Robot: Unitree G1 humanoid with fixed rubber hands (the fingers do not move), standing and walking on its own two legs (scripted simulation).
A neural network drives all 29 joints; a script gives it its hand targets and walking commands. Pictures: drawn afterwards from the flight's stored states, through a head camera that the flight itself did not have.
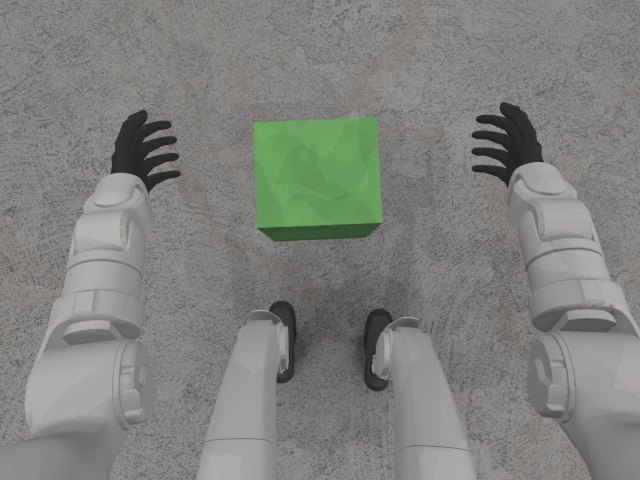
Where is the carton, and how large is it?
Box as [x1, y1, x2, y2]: [254, 118, 382, 240]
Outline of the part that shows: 376,118 254,122 257,228 273,240 297,240 365,237 380,224 382,221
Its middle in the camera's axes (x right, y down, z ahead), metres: -0.01 -0.13 +0.90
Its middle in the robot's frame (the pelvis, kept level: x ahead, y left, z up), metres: +0.52 +0.04 -0.53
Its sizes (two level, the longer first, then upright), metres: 0.245 0.212 0.282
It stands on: the floor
